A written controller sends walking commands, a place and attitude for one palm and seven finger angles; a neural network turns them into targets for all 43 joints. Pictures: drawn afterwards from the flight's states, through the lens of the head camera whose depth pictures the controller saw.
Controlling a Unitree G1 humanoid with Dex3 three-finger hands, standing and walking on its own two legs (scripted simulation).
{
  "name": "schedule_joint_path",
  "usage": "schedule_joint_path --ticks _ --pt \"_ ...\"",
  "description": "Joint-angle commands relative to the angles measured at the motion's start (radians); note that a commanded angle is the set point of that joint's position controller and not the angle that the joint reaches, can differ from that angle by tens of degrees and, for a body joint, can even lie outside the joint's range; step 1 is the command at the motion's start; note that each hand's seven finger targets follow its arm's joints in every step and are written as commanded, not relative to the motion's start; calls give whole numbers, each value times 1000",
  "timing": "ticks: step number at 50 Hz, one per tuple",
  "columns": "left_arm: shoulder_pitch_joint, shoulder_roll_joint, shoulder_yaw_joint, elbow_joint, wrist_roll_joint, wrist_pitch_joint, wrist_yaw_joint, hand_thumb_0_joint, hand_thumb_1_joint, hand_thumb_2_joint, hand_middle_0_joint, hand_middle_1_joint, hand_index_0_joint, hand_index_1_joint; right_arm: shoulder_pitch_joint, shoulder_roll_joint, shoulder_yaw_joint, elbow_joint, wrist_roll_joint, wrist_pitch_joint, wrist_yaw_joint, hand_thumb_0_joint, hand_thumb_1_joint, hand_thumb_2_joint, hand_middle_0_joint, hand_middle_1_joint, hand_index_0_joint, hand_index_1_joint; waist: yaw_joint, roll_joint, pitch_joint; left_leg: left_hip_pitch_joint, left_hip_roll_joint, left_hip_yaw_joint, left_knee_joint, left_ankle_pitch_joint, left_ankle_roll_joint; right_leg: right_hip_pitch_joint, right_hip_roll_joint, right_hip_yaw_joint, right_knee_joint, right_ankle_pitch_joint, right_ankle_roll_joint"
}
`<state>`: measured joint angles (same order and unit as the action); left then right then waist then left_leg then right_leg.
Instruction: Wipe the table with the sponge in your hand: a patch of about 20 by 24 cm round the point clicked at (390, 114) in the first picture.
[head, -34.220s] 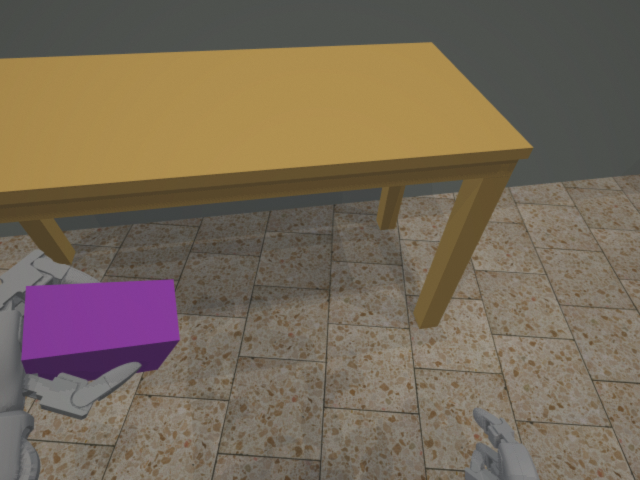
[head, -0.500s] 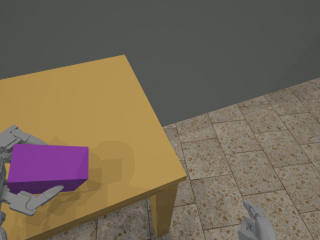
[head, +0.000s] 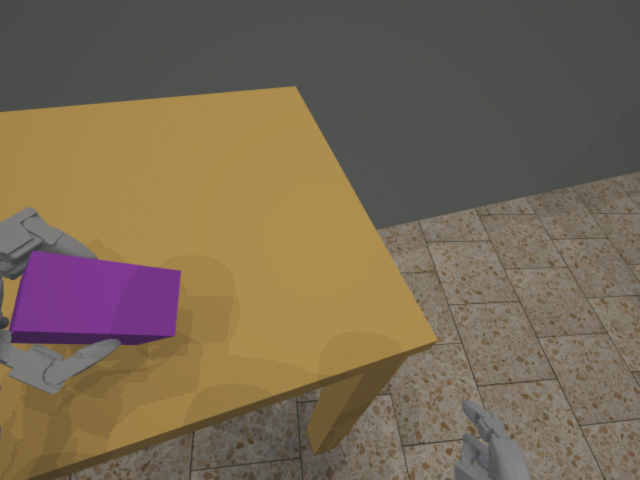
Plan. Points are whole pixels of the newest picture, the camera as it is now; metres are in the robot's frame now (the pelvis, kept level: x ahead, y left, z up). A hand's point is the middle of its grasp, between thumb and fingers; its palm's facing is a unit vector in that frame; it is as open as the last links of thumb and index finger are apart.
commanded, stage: come to a stop and stand still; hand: left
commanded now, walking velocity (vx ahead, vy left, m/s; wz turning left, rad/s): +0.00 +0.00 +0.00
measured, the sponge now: (115, 308) +0.24 +0.23 +0.12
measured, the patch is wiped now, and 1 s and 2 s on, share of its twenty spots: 0.00 0.00 0.00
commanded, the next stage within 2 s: look again from close up in 0.36 s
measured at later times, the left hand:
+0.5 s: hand (40, 304) +0.21 +0.26 +0.17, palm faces +0.39 -0.82 -0.41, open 10.1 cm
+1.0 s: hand (104, 308) +0.21 +0.22 +0.17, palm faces +0.36 -0.84 -0.40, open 10.1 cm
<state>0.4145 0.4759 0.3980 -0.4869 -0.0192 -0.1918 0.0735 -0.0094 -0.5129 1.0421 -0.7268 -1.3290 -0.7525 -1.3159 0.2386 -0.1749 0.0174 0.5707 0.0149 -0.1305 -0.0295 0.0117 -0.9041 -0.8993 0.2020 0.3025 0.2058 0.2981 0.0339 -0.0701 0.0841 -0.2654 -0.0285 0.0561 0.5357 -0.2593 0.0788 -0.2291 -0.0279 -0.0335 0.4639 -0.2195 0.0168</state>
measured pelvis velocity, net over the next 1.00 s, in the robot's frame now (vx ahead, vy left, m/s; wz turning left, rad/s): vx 0.00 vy -0.03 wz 0.00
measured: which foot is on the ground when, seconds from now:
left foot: down 0.00-1.00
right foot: down 0.00-1.00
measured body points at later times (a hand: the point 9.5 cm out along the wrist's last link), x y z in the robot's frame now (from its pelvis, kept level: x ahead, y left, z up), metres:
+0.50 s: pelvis -0.01 +0.01 +0.00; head +0.01 +0.04 +0.45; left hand +0.18 +0.30 +0.20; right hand +0.17 -0.20 -0.07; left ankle +0.02 +0.06 -0.74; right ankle +0.02 -0.15 -0.73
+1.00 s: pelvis +0.00 -0.03 +0.01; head +0.01 -0.01 +0.45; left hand +0.19 +0.26 +0.19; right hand +0.16 -0.27 -0.07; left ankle +0.02 +0.06 -0.74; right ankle +0.02 -0.15 -0.74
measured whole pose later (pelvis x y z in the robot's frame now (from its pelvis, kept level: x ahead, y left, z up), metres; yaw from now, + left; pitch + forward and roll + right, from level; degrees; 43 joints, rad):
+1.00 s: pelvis +0.00 -0.03 +0.01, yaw +0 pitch -1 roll -2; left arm 0.45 0.39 0.34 -0.46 -0.03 -0.19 0.11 -0.01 -0.51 1.04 -0.72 -1.34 -0.75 -1.32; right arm 0.24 -0.22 0.00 0.59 0.02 -0.13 -0.05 0.01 -0.90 -0.90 0.20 0.30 0.21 0.30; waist 0.00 0.00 0.02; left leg -0.25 0.01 0.04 0.48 -0.23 0.04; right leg -0.20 0.01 -0.05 0.39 -0.18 0.00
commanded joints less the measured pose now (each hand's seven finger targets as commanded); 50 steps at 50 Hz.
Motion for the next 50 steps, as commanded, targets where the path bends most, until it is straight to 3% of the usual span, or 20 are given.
schedule_joint_path --ticks 1,3,4,5,8,9,10,14,15,20,21,25,27,30,34,35,39,40,44,50 --pt "-190 92 74 -241 -8 -98 28 0 100 1300 -1200 -1600 -1200 -1600 -87 -155 -59 -139 -6 -82 -10 0 -900 -900 200 300 200 300 -12 239 -168 11 173 -193 -214 48 -42 85 -16 23 -5 40 -43" --pt "-165 28 12 -234 -3 -91 25 0 100 1300 -1200 -1600 -1200 -1600 -82 -155 -61 -126 -6 -91 -1 0 -900 -900 200 300 200 300 -13 181 -187 61 171 -183 -191 128 -55 72 -22 31 -24 72 -42" --pt "-139 -22 -26 -209 1 -84 25 0 100 1300 -1200 -1600 -1200 -1600 -99 -150 -58 -120 -4 -97 3 0 -900 -900 200 300 200 300 -14 186 -189 101 166 -177 -202 184 -78 43 -9 28 -6 69 -41" --pt "-141 -20 -35 -204 4 -83 26 0 100 1300 -1200 -1600 -1200 -1600 -83 -160 -59 -117 -10 -89 4 0 -900 -900 200 300 200 300 -13 175 -184 100 182 -197 -204 206 -87 32 -13 21 -6 51 -39" --pt "-150 10 -14 -198 14 -75 31 0 100 1300 -1200 -1600 -1200 -1600 -86 -161 -62 -117 -15 -74 6 0 -900 -900 200 300 200 300 -10 158 -177 122 187 -189 -199 314 -119 18 -16 19 4 44 -40" --pt "-146 42 27 -189 18 -71 38 0 100 1300 -1200 -1600 -1200 -1600 -110 -158 -57 -116 -15 -68 5 0 -900 -900 200 300 200 300 -7 171 -183 139 183 -174 -208 332 -127 7 -6 16 28 27 -37" --pt "-146 26 16 -172 12 -74 35 0 100 1300 -1200 -1600 -1200 -1600 -97 -155 -57 -118 -19 -56 3 0 -900 -900 200 300 200 300 -9 174 -178 123 187 -196 -216 318 -135 10 -9 8 30 3 -39" --pt "-155 124 112 -246 5 -78 42 0 100 1300 -1200 -1600 -1200 -1600 -125 -145 -52 -143 -17 -36 -2 0 -900 -900 200 300 200 300 0 220 -189 138 178 -173 -224 357 -152 35 -3 -5 27 15 -40" --pt "-137 93 85 -245 -4 -80 38 0 100 1300 -1200 -1600 -1200 -1600 -119 -135 -51 -151 -18 -30 -4 0 -900 -900 200 300 200 300 -1 213 -198 133 181 -174 -210 357 -146 51 -14 -7 3 14 -43" --pt "-100 68 63 -261 -13 -81 37 0 100 1300 -1200 -1600 -1200 -1600 -109 -144 -53 -154 -12 -35 -2 0 -900 -900 200 300 200 300 -6 233 -196 94 168 -165 -220 261 -149 106 -14 -9 -25 48 -51" --pt "-88 82 73 -260 -13 -81 39 0 100 1300 -1200 -1600 -1200 -1600 -102 -147 -55 -154 -12 -35 -2 0 -900 -900 200 300 200 300 -5 209 -204 84 167 -165 -215 236 -141 123 -18 -4 -38 63 -50" --pt "-53 30 34 -173 -16 -68 41 0 100 1300 -1200 -1600 -1200 -1600 -93 -152 -57 -137 -4 -31 -8 0 -900 -900 200 300 200 300 -11 157 -206 86 154 -150 -202 181 -127 116 -34 16 -71 90 -51" --pt "-88 39 33 -149 -15 -60 42 0 100 1300 -1200 -1600 -1200 -1600 -94 -158 -61 -136 -1 -27 -13 0 -900 -900 200 300 200 300 -13 119 -180 33 145 -145 -206 79 -102 125 -48 41 -89 87 -50" --pt "-122 19 11 -99 -13 -56 44 0 100 1300 -1200 -1600 -1200 -1600 -105 -152 -55 -135 4 -23 -24 0 -900 -900 200 300 200 300 -18 81 -144 7 129 -141 -208 -55 -66 84 -55 69 -134 11 -50" --pt "-190 64 28 -162 -2 -57 53 0 100 1300 -1200 -1600 -1200 -1600 -124 -155 -57 -140 5 -32 -31 0 -900 -900 200 300 200 300 -18 113 -108 -14 110 -138 -203 -135 -38 41 -58 116 -173 -76 -56" --pt "-190 29 -3 -155 -5 -58 50 0 100 1300 -1200 -1600 -1200 -1600 -117 -152 -54 -143 2 -33 -33 0 -900 -900 200 300 200 300 -21 121 -105 -25 106 -143 -201 -147 -35 45 -64 108 -179 -100 -59" --pt "-157 103 60 -223 -4 -61 63 0 100 1300 -1200 -1600 -1200 -1600 -123 -154 -58 -144 2 -46 -32 0 -900 -900 200 300 200 300 -13 131 -141 3 95 -130 -165 -105 -33 49 -72 134 -194 -98 -66" --pt "-135 61 31 -206 -12 -61 60 0 100 1300 -1200 -1600 -1200 -1600 -118 -148 -54 -149 -2 -46 -32 0 -900 -900 200 300 200 300 -18 124 -142 3 92 -133 -163 -93 -34 50 -75 131 -195 -103 -68" --pt "-59 90 77 -194 -19 -60 65 0 100 1300 -1200 -1600 -1200 -1600 -111 -156 -62 -139 2 -49 -31 0 -900 -900 200 300 200 300 -14 142 -171 17 101 -135 -158 -14 -41 74 -68 124 -161 -6 -68" --pt "-16 41 42 -128 -34 -45 53 0 100 1300 -1200 -1600 -1200 -1600 -98 -158 -62 -138 6 -45 -30 0 -900 -900 200 300 200 300 -18 83 -191 46 113 -131 -146 124 -44 91 -72 112 -123 144 -57"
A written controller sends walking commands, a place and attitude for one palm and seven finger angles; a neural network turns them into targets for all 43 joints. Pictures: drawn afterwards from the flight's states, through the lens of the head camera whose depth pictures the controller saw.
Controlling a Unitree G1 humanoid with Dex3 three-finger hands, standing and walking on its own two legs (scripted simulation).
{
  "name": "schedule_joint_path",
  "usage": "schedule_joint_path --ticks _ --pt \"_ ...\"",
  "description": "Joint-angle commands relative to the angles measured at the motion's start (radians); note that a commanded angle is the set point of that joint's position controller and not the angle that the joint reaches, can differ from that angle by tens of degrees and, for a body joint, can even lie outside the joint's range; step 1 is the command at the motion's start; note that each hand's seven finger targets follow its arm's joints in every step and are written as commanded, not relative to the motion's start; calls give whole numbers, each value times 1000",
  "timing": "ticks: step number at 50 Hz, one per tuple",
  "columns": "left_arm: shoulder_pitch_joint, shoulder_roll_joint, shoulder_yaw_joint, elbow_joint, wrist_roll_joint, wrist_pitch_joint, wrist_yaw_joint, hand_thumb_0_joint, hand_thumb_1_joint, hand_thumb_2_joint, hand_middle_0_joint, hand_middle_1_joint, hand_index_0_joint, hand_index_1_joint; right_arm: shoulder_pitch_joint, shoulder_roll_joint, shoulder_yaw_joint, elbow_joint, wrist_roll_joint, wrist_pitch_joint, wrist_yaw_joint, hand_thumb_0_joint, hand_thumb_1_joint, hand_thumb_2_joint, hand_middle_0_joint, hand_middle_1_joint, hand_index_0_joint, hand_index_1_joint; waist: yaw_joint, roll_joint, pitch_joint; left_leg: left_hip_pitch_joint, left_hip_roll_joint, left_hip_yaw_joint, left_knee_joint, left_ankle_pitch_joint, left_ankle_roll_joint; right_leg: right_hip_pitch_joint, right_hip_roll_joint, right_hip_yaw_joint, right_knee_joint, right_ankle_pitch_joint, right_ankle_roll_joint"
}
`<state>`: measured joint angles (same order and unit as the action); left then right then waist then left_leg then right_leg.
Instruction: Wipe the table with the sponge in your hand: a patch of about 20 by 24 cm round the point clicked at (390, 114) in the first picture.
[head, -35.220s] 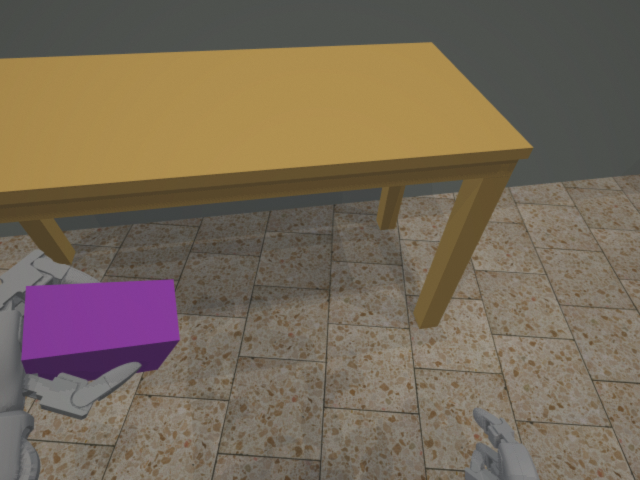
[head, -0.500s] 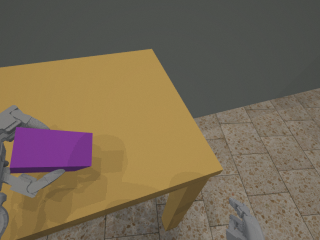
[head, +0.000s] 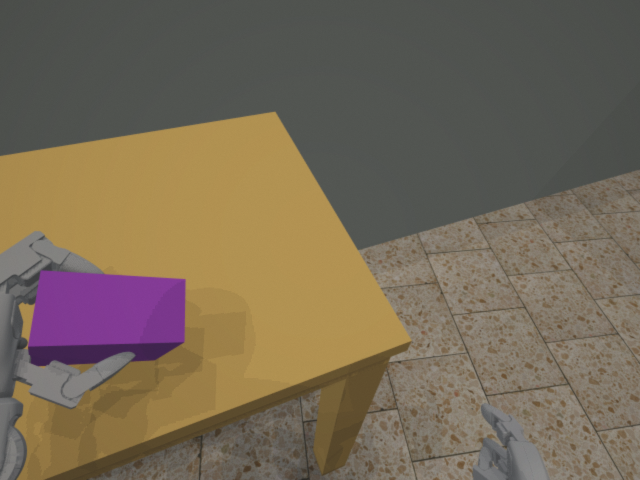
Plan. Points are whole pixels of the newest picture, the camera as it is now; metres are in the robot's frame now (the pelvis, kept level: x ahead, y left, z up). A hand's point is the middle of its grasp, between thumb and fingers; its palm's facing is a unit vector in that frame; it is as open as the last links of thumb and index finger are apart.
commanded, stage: come to a stop and stand still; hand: left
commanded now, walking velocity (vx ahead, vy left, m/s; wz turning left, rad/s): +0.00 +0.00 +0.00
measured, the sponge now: (128, 323) +0.23 +0.21 +0.13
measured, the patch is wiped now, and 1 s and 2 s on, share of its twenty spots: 0.00 0.00 0.00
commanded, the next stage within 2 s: look again from close up in 0.78 s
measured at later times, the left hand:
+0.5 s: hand (76, 294) +0.26 +0.27 +0.14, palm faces +0.31 -0.84 -0.45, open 10.1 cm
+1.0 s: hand (46, 317) +0.22 +0.27 +0.16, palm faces +0.38 -0.86 -0.36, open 10.1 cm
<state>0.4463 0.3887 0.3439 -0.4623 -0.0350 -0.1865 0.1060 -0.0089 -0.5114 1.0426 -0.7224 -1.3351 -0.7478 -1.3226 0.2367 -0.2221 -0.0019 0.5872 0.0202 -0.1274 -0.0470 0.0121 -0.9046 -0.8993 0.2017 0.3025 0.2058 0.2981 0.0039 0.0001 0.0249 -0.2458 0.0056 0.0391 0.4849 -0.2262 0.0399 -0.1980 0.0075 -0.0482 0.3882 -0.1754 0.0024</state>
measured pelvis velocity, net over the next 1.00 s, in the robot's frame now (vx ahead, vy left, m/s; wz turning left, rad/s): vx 0.01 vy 0.02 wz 0.00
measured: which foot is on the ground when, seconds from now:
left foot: down 0.00-1.00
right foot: down 0.00-1.00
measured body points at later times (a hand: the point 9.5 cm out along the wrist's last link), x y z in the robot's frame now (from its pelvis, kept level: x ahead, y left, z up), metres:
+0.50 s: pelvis +0.03 +0.01 +0.00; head +0.07 +0.05 +0.44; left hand +0.24 +0.32 +0.16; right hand +0.20 -0.21 -0.08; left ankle +0.02 +0.09 -0.74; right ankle +0.02 -0.13 -0.74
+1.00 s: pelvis +0.01 +0.02 +0.00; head +0.02 +0.05 +0.45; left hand +0.19 +0.32 +0.18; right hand +0.19 -0.19 -0.07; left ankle +0.02 +0.09 -0.74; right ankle +0.02 -0.13 -0.74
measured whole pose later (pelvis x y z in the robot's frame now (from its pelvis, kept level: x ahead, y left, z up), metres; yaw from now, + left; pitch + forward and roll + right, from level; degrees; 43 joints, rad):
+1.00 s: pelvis +0.01 +0.02 +0.00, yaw +0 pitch -2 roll -2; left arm 0.41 0.37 0.33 -0.50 -0.03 -0.16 0.09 -0.01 -0.51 1.04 -0.72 -1.34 -0.75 -1.33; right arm 0.21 -0.19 0.03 0.57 0.02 -0.11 -0.04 0.01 -0.90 -0.90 0.20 0.30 0.21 0.30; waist 0.05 -0.03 0.06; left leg -0.22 -0.03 0.05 0.49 -0.25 0.07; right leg -0.17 -0.03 -0.04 0.40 -0.19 0.04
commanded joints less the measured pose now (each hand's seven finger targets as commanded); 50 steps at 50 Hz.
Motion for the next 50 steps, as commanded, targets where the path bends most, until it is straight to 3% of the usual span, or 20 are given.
schedule_joint_path --ticks 1,2,3,4,5,6,8,9,11,13,16,18,19,20,24,29,35,39,44,50 --pt "-64 132 94 -162 -17 -49 19 0 100 1300 -1200 -1600 -1200 -1600 -94 -116 -46 -155 1 -48 -12 0 -900 -900 200 300 200 300 12 5 -126 27 81 -119 -95 111 -7 59 -106 127 -41 120 -42" --pt "-86 135 90 -179 -15 -49 19 0 100 1300 -1200 -1600 -1200 -1600 -98 -118 -46 -154 1 -49 -12 0 -900 -900 200 300 200 300 12 3 -133 34 86 -118 -98 128 -7 66 -107 122 -33 135 -40" --pt "-1083 926 667 -401 141 -161 21 0 100 1300 -1200 -1600 -1200 -1600 -4 -140 -35 -149 -61 -89 0 0 -900 -900 200 300 200 300 33 -74 75 -125 77 -42 11 112 -12 -121 -114 130 -120 111 1" --pt "-804 509 374 26 43 -108 -6 0 100 1300 -1200 -1600 -1200 -1600 -85 -92 -39 -68 -1 -57 -9 0 -900 -900 200 300 200 300 4 55 -9 5 99 -96 -18 45 -20 -161 -182 107 -41 -61 -78" --pt "-578 358 266 -23 10 -103 -17 0 100 1300 -1200 -1600 -1200 -1600 -106 -91 -45 -102 -15 -57 3 0 -900 -900 200 300 200 300 25 24 -13 25 87 -93 -108 13 -26 -87 -103 130 -10 -52 -74" --pt "-469 261 179 63 7 -96 -29 0 100 1300 -1200 -1600 -1200 -1600 -95 -126 -56 -124 -9 -74 7 0 -900 -900 200 300 200 300 32 75 -91 42 69 -70 -108 -16 -23 -34 -92 142 -6 -50 -65" --pt "-259 164 96 -25 -15 -101 -45 0 100 1300 -1200 -1600 -1200 -1600 -69 -116 -57 -135 4 -79 33 0 -900 -900 200 300 200 300 40 112 -171 68 64 -74 -96 -21 -5 14 -101 155 2 -24 -35" --pt "-158 69 32 -62 -25 -97 -52 0 100 1300 -1200 -1600 -1200 -1600 -92 -102 -57 -139 12 -84 51 0 -900 -900 200 300 200 300 40 132 -200 84 80 -92 -126 -26 1 24 -82 128 33 -25 -30" --pt "-81 96 29 -235 -8 -99 -47 0 100 1300 -1200 -1600 -1200 -1600 -103 -112 -52 -164 7 -78 67 0 -900 -900 200 300 200 300 44 105 -190 11 103 -104 -146 -52 10 76 -72 91 53 -19 -22" --pt "-31 156 92 -270 3 -96 -29 0 100 1300 -1200 -1600 -1200 -1600 -112 -111 -47 -170 -1 -81 62 0 -900 -900 200 300 200 300 45 -12 -166 -15 90 -90 -117 -26 3 85 -77 98 15 11 -23" --pt "-40 235 207 -275 -1 -92 -1 0 100 1300 -1200 -1600 -1200 -1600 -119 -110 -41 -175 -11 -68 36 0 -900 -900 200 300 200 300 32 -84 -178 16 73 -88 -87 103 -14 75 -78 88 31 89 -29" --pt "-84 238 229 -258 -16 -95 3 0 100 1300 -1200 -1600 -1200 -1600 -126 -99 -34 -175 -9 -61 16 0 -900 -900 200 300 200 300 22 -28 -154 14 69 -92 -85 160 -15 78 -77 95 42 140 -29" --pt "-115 280 259 -267 -12 -94 12 0 100 1300 -1200 -1600 -1200 -1600 -137 -104 -35 -167 -8 -57 7 0 -900 -900 200 300 200 300 19 25 -159 33 75 -91 -87 188 -15 69 -72 103 55 154 -28" --pt "-136 225 207 -265 -23 -94 8 0 100 1300 -1200 -1600 -1200 -1600 -125 -95 -35 -170 -4 -53 0 0 -900 -900 200 300 200 300 13 73 -148 27 84 -101 -87 225 -14 77 -79 89 62 168 -28" --pt "-176 236 196 -296 -10 -90 5 0 100 1300 -1200 -1600 -1200 -1600 -131 -92 -34 -162 -2 -69 4 0 -900 -900 200 300 200 300 23 176 -214 133 78 -80 -27 453 -27 87 -73 84 76 273 -35" --pt "-58 128 100 -294 0 -77 2 0 100 1300 -1200 -1600 -1200 -1600 -119 -99 -40 -149 -6 -80 25 0 -900 -900 200 300 200 300 25 110 -231 196 101 -85 -12 593 -40 61 -67 50 78 268 -29" --pt "-30 138 128 -186 -12 -54 -2 0 100 1300 -1200 -1600 -1200 -1600 -100 -107 -38 -157 -7 -22 13 0 -900 -900 200 300 200 300 17 19 -173 106 112 -93 -45 496 -55 76 -83 37 48 254 -24" --pt "-105 186 156 -242 -15 -53 0 0 100 1300 -1200 -1600 -1200 -1600 -129 -100 -31 -175 0 -10 0 0 -900 -900 200 300 200 300 18 73 -173 103 99 -85 -66 419 -51 89 -82 56 39 247 -27" --pt "-168 174 107 -332 -10 -53 5 0 100 1300 -1200 -1600 -1200 -1600 -142 -98 -25 -185 -2 -28 -3 0 -900 -900 200 300 200 300 25 142 -168 80 97 -95 -106 255 -40 108 -75 53 29 165 -28" --pt "-137 137 85 -227 -7 -54 11 0 100 1300 -1200 -1600 -1200 -1600 -114 -101 -25 -174 -3 -33 -8 0 -900 -900 200 300 200 300 22 91 -106 -7 105 -119 -166 -26 -18 98 -80 57 -20 30 -27"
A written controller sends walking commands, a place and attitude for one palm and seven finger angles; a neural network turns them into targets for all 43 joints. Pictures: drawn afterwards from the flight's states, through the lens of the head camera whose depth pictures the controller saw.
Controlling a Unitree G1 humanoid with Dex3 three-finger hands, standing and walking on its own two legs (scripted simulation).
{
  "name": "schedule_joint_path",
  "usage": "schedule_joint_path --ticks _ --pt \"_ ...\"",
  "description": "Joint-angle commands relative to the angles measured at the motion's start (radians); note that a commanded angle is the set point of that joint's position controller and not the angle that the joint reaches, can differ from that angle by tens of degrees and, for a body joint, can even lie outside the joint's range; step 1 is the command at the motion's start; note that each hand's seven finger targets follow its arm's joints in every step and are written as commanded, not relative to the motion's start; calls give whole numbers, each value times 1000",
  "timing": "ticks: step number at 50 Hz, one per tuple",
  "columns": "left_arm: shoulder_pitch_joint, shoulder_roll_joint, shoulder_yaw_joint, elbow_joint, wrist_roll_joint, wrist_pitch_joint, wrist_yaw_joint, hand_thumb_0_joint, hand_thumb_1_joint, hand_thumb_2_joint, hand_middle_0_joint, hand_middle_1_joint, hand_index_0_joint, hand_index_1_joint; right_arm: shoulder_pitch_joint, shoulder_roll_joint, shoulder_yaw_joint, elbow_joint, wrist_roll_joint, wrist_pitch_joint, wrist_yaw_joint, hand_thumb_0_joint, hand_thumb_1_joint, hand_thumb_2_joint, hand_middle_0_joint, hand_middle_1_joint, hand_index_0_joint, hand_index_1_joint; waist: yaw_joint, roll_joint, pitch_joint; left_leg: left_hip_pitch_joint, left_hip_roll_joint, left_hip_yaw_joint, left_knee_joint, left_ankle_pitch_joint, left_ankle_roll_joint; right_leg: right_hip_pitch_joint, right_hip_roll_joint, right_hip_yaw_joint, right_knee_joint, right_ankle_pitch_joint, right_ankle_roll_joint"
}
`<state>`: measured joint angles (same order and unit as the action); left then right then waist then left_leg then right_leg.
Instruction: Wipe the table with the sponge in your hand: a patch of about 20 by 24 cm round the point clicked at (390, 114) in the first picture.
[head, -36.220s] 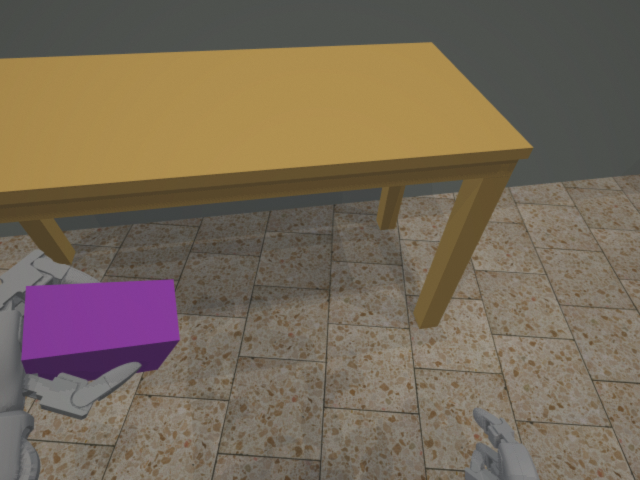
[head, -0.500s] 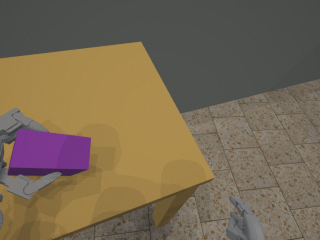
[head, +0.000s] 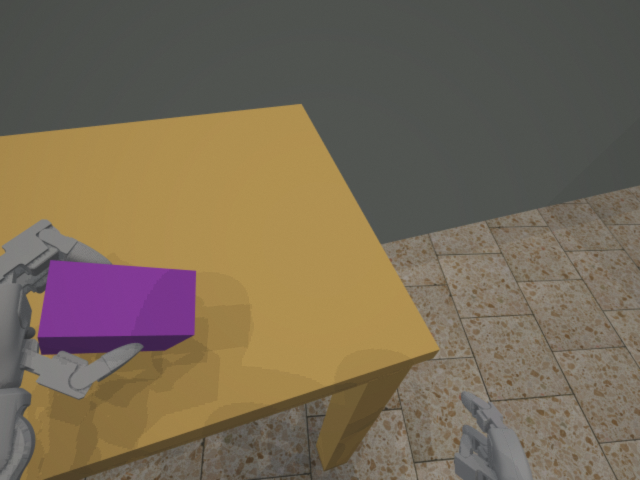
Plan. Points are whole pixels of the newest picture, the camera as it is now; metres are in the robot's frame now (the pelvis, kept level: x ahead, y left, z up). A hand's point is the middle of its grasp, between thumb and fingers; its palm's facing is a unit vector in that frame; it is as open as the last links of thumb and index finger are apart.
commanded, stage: look again from close up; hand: left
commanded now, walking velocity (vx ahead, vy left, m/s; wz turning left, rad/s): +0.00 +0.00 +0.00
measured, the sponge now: (138, 313) +0.23 +0.21 +0.13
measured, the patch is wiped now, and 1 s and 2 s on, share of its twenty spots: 0.00 0.00 0.00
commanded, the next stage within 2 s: come to a stop and stand still in 0.16 s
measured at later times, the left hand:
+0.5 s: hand (85, 312) +0.21 +0.24 +0.16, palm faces +0.35 -0.84 -0.41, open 10.1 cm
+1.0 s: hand (86, 285) +0.24 +0.26 +0.16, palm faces +0.38 -0.79 -0.48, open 10.1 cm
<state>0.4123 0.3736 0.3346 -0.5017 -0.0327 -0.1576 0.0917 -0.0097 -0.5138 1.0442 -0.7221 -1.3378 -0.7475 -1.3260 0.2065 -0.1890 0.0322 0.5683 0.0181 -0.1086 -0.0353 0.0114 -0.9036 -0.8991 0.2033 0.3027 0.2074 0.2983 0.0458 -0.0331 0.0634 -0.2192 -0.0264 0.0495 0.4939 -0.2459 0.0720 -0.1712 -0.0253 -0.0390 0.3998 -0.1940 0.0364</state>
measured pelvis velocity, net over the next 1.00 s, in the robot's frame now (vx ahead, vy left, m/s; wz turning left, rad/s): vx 0.02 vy -0.01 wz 0.07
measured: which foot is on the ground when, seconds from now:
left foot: down 0.00-1.00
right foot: down 0.00-1.00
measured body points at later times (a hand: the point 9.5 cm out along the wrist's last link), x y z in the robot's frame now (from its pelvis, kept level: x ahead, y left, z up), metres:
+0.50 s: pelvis -0.01 +0.00 +0.00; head +0.00 +0.02 +0.45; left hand +0.19 +0.29 +0.18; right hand +0.15 -0.24 -0.07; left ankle +0.02 +0.06 -0.74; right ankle +0.01 -0.15 -0.74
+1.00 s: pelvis +0.02 -0.01 +0.00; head +0.08 +0.02 +0.44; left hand +0.21 +0.30 +0.18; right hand +0.21 -0.24 -0.08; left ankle +0.02 +0.07 -0.74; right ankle +0.01 -0.15 -0.74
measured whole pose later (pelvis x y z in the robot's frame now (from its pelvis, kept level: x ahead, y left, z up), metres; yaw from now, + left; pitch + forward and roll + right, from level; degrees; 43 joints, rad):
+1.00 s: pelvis +0.02 -0.01 +0.00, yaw +4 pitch +3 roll -1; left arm 0.41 0.51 0.41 -0.50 -0.05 -0.23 0.11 -0.01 -0.52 1.05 -0.73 -1.34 -0.75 -1.32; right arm 0.19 -0.24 0.01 0.59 0.01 -0.17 0.01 0.01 -0.90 -0.90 0.20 0.30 0.21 0.30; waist 0.02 -0.05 0.10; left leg -0.31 -0.04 -0.02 0.53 -0.27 0.05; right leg -0.24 -0.01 -0.05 0.46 -0.27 0.01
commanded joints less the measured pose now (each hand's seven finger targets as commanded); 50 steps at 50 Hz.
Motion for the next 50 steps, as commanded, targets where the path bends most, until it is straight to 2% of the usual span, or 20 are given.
schedule_joint_path --ticks 1,8,12,19,23,24,25,26,27,28,29,32,34,38,39,40,44,45,47,50 --pt "-106 157 101 -171 -7 -84 25 0 100 1300 -1200 -1600 -1200 -1600 -77 -137 -62 -155 -1 -51 -21 0 -900 -900 200 300 200 300 -22 117 -123 -59 136 -137 -187 -47 -48 67 -45 53 -36 30 -61" --pt "-123 144 86 -110 -2 -90 16 0 100 1300 -1200 -1600 -1200 -1600 -71 -139 -64 -156 4 -51 -25 0 -900 -900 200 300 200 300 -25 49 -96 -94 129 -137 -194 -169 -26 35 -49 72 -76 -56 -59" --pt "-155 153 80 -167 7 -99 19 0 100 1300 -1200 -1600 -1200 -1600 -78 -144 -63 -157 1 -67 -26 0 -900 -900 200 300 200 300 -26 97 -99 -110 128 -146 -208 -206 -20 46 -43 75 -67 -66 -58" --pt "-104 197 134 -210 9 -114 31 0 100 1300 -1200 -1600 -1200 -1600 -77 -144 -70 -142 1 -89 -20 0 -900 -900 200 300 200 300 -23 132 -138 -70 111 -138 -158 -80 -27 65 -53 82 -55 11 -71" --pt "-89 172 122 -189 0 -120 26 0 100 1300 -1200 -1600 -1200 -1600 -58 -144 -74 -139 -1 -91 -18 0 -900 -900 200 300 200 300 -25 113 -143 -61 118 -144 -155 -1 -35 79 -50 72 -31 80 -71" --pt "-942 915 355 -455 24 -246 40 0 100 1300 -1200 -1600 -1200 -1600 89 -223 107 -254 58 -44 -83 0 -900 -900 200 300 200 300 -83 402 -147 -281 122 -195 -233 -267 -13 254 83 28 161 -81 16" --pt "-638 436 392 -81 56 -198 29 0 100 1300 -1200 -1600 -1200 -1600 -7 -91 -36 -186 26 -82 -76 0 -900 -900 200 300 200 300 -16 259 -129 -257 190 -245 -224 -329 -11 41 21 15 208 -213 -21" --pt "-511 391 305 -6 44 -180 30 0 100 1300 -1200 -1600 -1200 -1600 -44 -126 -22 -131 -9 -94 -30 0 -900 -900 200 300 200 300 -24 163 -55 -224 155 -220 -249 -290 -29 -7 11 3 133 -212 -35" --pt "-426 420 309 88 27 -181 36 0 100 1300 -1200 -1600 -1200 -1600 -49 -183 -45 -134 -13 -95 -14 0 -900 -900 200 300 200 300 -8 132 -69 -171 133 -169 -202 -241 -36 -36 9 39 78 -137 -54" --pt "-340 371 258 79 2 -195 19 0 100 1300 -1200 -1600 -1200 -1600 -19 -178 -50 -161 -13 -101 -5 0 -900 -900 200 300 200 300 -16 87 -116 -116 104 -143 -116 -113 -39 -64 -21 90 11 -73 -71" --pt "-194 316 229 147 -14 -183 8 0 100 1300 -1200 -1600 -1200 -1600 -27 -185 -52 -148 -17 -105 9 0 -900 -900 200 300 200 300 -12 88 -154 -44 99 -131 -94 -55 -50 -103 -28 118 4 -77 -80" --pt "-22 191 106 -27 -48 -200 -16 0 100 1300 -1200 -1600 -1200 -1600 17 -189 -63 -153 -5 -121 53 0 -900 -900 200 300 200 300 -4 37 -146 -41 93 -142 -111 27 -46 -81 -43 112 9 10 -82" --pt "46 145 65 -41 -56 -184 -6 0 100 1300 -1200 -1600 -1200 -1600 -16 -183 -62 -142 5 -128 67 0 -900 -900 200 300 200 300 -2 57 -179 32 98 -131 -105 138 -42 -90 -31 106 38 78 -73" --pt "-56 278 184 -153 -35 -188 25 0 100 1300 -1200 -1600 -1200 -1600 -20 -187 -69 -129 -10 -123 45 0 -900 -900 200 300 200 300 -9 -43 -248 25 87 -126 -53 319 -63 7 -57 107 47 261 -62" --pt "-112 375 264 -168 -22 -181 43 0 100 1300 -1200 -1600 -1200 -1600 -54 -205 -75 -120 -15 -112 35 0 -900 -900 200 300 200 300 -12 -6 -278 39 85 -133 -54 289 -60 11 -53 135 56 240 -65" --pt "-133 306 215 -178 -22 -186 38 0 100 1300 -1200 -1600 -1200 -1600 -42 -167 -68 -109 -18 -103 24 0 -900 -900 200 300 200 300 -22 -3 -263 18 86 -136 -48 349 -62 45 -67 103 59 294 -65" --pt "-139 397 268 -245 -24 -168 58 0 100 1300 -1200 -1600 -1200 -1600 -59 -180 -73 -111 -11 -100 18 0 -900 -900 200 300 200 300 -10 192 -320 59 82 -155 -4 526 -62 94 -70 121 88 359 -73" --pt "-131 339 216 -286 -29 -173 53 0 100 1300 -1200 -1600 -1200 -1600 -39 -163 -68 -111 -13 -98 22 0 -900 -900 200 300 200 300 -15 225 -315 57 86 -150 9 582 -67 106 -78 96 81 371 -73" --pt "-73 337 216 -330 -40 -179 52 0 100 1300 -1200 -1600 -1200 -1600 -19 -172 -72 -120 -8 -108 33 0 -900 -900 200 300 200 300 -12 243 -333 76 90 -161 32 681 -70 110 -82 87 95 393 -76" --pt "45 259 187 -313 -50 -184 47 0 100 1300 -1200 -1600 -1200 -1600 -8 -175 -84 -119 -10 -109 46 0 -900 -900 200 300 200 300 -11 148 -319 116 104 -163 20 724 -77 62 -70 62 99 355 -69"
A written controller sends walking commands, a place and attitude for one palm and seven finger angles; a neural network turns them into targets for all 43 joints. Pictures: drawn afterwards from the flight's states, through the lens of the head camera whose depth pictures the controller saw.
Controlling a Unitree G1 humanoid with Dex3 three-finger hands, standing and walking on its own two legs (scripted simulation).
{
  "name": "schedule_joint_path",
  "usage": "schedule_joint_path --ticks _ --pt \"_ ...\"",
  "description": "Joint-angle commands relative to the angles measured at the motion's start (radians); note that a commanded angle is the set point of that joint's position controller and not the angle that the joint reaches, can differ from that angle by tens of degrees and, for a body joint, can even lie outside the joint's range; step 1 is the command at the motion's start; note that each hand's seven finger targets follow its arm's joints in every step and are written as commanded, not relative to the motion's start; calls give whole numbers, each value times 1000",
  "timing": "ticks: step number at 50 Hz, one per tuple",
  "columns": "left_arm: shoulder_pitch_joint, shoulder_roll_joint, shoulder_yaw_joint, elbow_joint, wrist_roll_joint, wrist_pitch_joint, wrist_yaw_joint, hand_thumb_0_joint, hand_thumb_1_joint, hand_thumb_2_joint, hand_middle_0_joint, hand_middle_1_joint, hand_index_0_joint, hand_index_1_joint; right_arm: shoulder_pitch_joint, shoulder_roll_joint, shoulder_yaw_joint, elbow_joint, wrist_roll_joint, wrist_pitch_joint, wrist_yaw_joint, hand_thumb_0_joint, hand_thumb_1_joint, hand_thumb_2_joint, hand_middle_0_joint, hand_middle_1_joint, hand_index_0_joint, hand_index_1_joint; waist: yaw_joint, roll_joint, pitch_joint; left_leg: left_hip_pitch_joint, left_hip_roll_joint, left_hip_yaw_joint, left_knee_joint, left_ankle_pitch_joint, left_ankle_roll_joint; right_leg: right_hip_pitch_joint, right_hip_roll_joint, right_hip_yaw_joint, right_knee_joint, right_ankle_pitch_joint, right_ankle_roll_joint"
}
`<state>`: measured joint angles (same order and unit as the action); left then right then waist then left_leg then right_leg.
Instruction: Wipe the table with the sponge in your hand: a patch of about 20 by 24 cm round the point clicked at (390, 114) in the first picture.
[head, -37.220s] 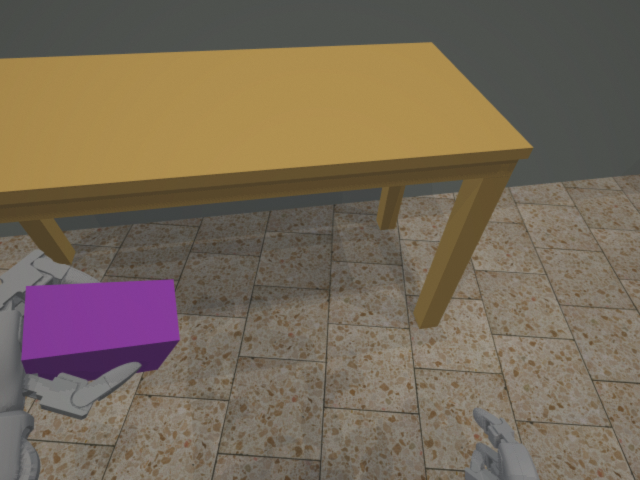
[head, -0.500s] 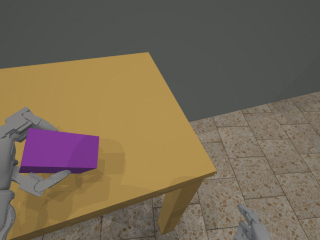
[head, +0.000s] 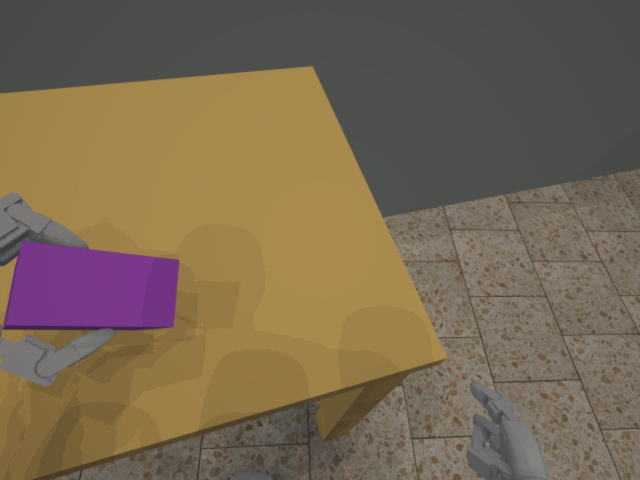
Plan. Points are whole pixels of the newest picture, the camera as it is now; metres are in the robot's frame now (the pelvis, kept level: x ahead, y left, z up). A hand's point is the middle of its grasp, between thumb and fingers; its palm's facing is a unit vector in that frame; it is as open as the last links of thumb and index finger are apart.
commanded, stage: come to a stop and stand still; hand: left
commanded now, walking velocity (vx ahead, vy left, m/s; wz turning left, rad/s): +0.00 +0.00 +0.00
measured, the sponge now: (112, 296) +0.25 +0.23 +0.12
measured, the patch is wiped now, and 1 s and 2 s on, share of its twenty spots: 0.00 0.00 0.00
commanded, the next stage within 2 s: look again from close up in 0.60 s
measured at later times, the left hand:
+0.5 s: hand (30, 361) +0.18 +0.24 +0.17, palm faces +0.32 -0.87 -0.38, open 10.1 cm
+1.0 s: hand (18, 373) +0.17 +0.24 +0.17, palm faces +0.35 -0.86 -0.37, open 10.1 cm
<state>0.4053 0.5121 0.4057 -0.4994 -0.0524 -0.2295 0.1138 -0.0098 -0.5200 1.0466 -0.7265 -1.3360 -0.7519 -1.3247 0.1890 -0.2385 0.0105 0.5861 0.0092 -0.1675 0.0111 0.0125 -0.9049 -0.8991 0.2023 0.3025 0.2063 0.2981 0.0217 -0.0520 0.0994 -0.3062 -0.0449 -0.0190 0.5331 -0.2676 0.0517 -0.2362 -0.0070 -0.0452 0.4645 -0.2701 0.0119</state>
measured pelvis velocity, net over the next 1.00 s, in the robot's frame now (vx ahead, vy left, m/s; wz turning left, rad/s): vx -0.05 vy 0.00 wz -0.02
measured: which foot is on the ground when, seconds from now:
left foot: down 0.00-1.00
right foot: down 0.00-1.00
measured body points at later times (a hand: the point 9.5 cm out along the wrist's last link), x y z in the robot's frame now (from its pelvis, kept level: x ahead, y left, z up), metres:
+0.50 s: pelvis -0.04 +0.00 +0.00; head -0.01 +0.03 +0.45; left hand +0.16 +0.28 +0.19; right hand +0.14 -0.22 -0.07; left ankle +0.00 +0.08 -0.74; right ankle -0.02 -0.13 -0.74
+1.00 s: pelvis -0.05 +0.00 +0.00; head -0.04 +0.02 +0.45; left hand +0.15 +0.29 +0.19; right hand +0.13 -0.23 -0.06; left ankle +0.00 +0.08 -0.74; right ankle -0.02 -0.13 -0.74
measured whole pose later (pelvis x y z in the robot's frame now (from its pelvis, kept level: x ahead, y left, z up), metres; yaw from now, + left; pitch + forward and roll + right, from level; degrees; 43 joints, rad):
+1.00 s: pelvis -0.05 +0.00 +0.00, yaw -1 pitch -1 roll -2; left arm 0.46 0.41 0.35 -0.47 -0.07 -0.20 0.11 -0.01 -0.52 1.05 -0.72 -1.34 -0.75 -1.33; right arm 0.21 -0.21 0.02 0.60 0.03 -0.15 -0.03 0.01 -0.90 -0.90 0.20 0.30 0.21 0.30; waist 0.01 -0.01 0.03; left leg -0.27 -0.03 -0.01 0.46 -0.18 0.05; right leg -0.20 0.01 -0.03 0.38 -0.16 0.01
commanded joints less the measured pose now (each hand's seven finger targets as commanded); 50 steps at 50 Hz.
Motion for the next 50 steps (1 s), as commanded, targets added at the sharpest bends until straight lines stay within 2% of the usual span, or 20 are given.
schedule_joint_path --ticks 1,5,8,9,10,14,15,19,20,24,25,29,30,35,39,40,44,45,49,50 --pt "71 131 132 -286 -38 -110 24 0 100 1300 -1200 -1600 -1200 -1600 -1 -132 -71 -139 5 -46 -1 0 -900 -900 200 300 200 300 8 128 -330 189 127 -100 -31 699 -57 115 -92 78 24 420 -41" --pt "95 38 91 -104 -43 -84 11 0 100 1300 -1200 -1600 -1200 -1600 -16 -128 -80 -123 10 -8 -12 0 -900 -900 200 300 200 300 3 34 -250 159 142 -99 -111 572 -77 61 -82 63 -6 337 -29" --pt "16 77 104 -61 -49 -72 1 0 100 1300 -1200 -1600 -1200 -1600 -47 -122 -79 -138 19 6 -28 0 -900 -900 200 300 200 300 0 24 -220 125 138 -104 -141 386 -69 60 -94 91 -48 273 -27" --pt "4 96 113 -54 -45 -62 8 0 100 1300 -1200 -1600 -1200 -1600 -76 -126 -74 -137 23 8 -32 0 -900 -900 200 300 200 300 2 43 -218 146 132 -104 -154 336 -64 41 -88 112 -55 243 -29" --pt "-11 39 56 -70 -45 -67 0 0 100 1300 -1200 -1600 -1200 -1600 -66 -111 -65 -144 17 13 -34 0 -900 -900 200 300 200 300 0 29 -213 123 133 -102 -164 285 -60 57 -91 92 -72 226 -27" --pt "-131 112 65 -234 -32 -68 9 0 100 1300 -1200 -1600 -1200 -1600 -119 -119 -56 -164 23 -9 -36 0 -900 -900 200 300 200 300 2 119 -251 135 116 -112 -165 112 -32 70 -91 138 -87 142 -36" --pt "-139 54 16 -265 -31 -75 7 0 100 1300 -1200 -1600 -1200 -1600 -112 -104 -47 -165 16 -12 -37 0 -900 -900 200 300 200 300 1 132 -253 112 119 -114 -174 88 -29 92 -91 119 -88 133 -36" --pt "-101 141 91 -278 -16 -67 28 0 100 1300 -1200 -1600 -1200 -1600 -110 -119 -49 -157 17 -36 -34 0 -900 -900 200 300 200 300 7 196 -228 69 124 -153 -193 8 -31 88 -78 128 -84 72 -38" --pt "-90 80 53 -278 -23 -73 25 0 100 1300 -1200 -1600 -1200 -1600 -100 -95 -40 -156 12 -32 -34 0 -900 -900 200 300 200 300 3 169 -218 42 128 -156 -205 -6 -31 101 -79 106 -88 71 -37" --pt "2 118 123 -146 -34 -61 29 0 100 1300 -1200 -1600 -1200 -1600 -83 -110 -52 -143 14 -29 -38 0 -900 -900 200 300 200 300 3 123 -185 48 126 -158 -201 0 -38 53 -80 119 -116 48 -41" --pt "1 51 70 -146 -42 -66 18 0 100 1300 -1200 -1600 -1200 -1600 -71 -96 -49 -143 14 -21 -37 0 -900 -900 200 300 200 300 -4 95 -196 54 132 -150 -204 0 -39 55 -81 106 -118 43 -39" --pt "17 57 71 -98 -44 -56 11 0 100 1300 -1200 -1600 -1200 -1600 -81 -110 -54 -144 21 -21 -41 0 -900 -900 200 300 200 300 -2 97 -180 76 140 -151 -219 -2 -34 22 -79 110 -126 24 -34" --pt "-2 9 19 -113 -41 -57 4 0 100 1300 -1200 -1600 -1200 -1600 -72 -105 -51 -148 20 -18 -40 0 -900 -900 200 300 200 300 -7 89 -180 64 145 -150 -229 -23 -31 28 -76 98 -124 17 -31" --pt "-86 23 -1 -191 -21 -53 11 0 100 1300 -1200 -1600 -1200 -1600 -89 -104 -45 -154 20 -30 -45 0 -900 -900 200 300 200 300 -7 109 -184 52 144 -152 -236 -87 -19 41 -76 106 -126 -7 -28" --pt "-97 105 66 -237 -12 -51 28 0 100 1300 -1200 -1600 -1200 -1600 -93 -113 -48 -147 19 -41 -52 0 -900 -900 200 300 200 300 -3 159 -192 48 138 -157 -218 -72 -20 60 -76 117 -122 15 -34" --pt "-91 55 30 -240 -17 -53 24 0 100 1300 -1200 -1600 -1200 -1600 -87 -96 -43 -150 16 -40 -53 0 -900 -900 200 300 200 300 -7 148 -193 38 138 -155 -220 -68 -19 72 -75 108 -122 25 -34" --pt "-18 91 87 -182 -27 -40 31 0 100 1300 -1200 -1600 -1200 -1600 -82 -106 -49 -138 17 -36 -55 0 -900 -900 200 300 200 300 -3 137 -197 71 128 -137 -185 8 -28 57 -86 126 -144 59 -43" --pt "-28 31 36 -192 -31 -43 23 0 100 1300 -1200 -1600 -1200 -1600 -72 -96 -45 -140 15 -31 -54 0 -900 -900 200 300 200 300 -10 128 -201 69 131 -137 -189 19 -29 64 -82 110 -140 66 -42" --pt "18 42 53 -119 -34 -26 20 0 100 1300 -1200 -1600 -1200 -1600 -81 -104 -48 -140 19 -22 -55 0 -900 -900 200 300 200 300 -5 105 -181 87 134 -126 -187 25 -27 32 -85 125 -161 58 -39" --pt "2 -1 11 -127 -35 -24 14 0 100 1300 -1200 -1600 -1200 -1600 -71 -97 -44 -143 17 -17 -54 0 -900 -900 200 300 200 300 -11 84 -186 83 136 -124 -193 19 -25 39 -81 116 -159 54 -37"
